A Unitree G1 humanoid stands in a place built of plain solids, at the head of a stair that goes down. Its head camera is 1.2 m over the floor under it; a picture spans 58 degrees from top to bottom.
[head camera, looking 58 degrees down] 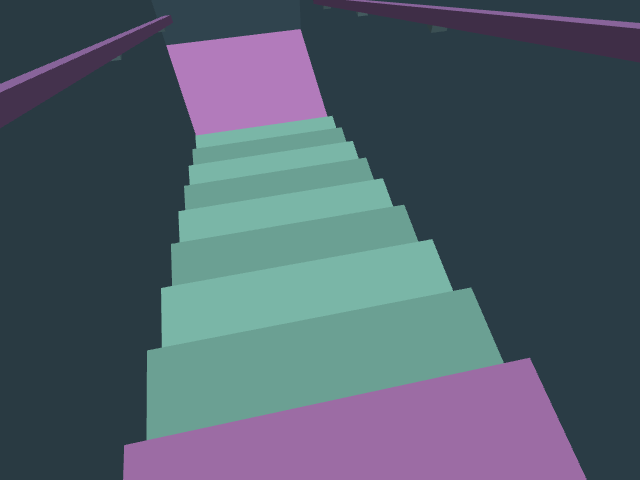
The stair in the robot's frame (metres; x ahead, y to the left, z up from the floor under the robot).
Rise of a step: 0.16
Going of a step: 0.30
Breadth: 1.10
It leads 12 degrees to the left of straight ahead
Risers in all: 9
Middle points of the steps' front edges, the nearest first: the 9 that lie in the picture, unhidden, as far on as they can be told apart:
0.25 -0.05 0.00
0.54 0.01 -0.16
0.84 0.07 -0.32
1.13 0.14 -0.47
1.43 0.20 -0.62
1.72 0.26 -0.78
2.01 0.32 -0.93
2.31 0.38 -1.09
2.60 0.44 -1.24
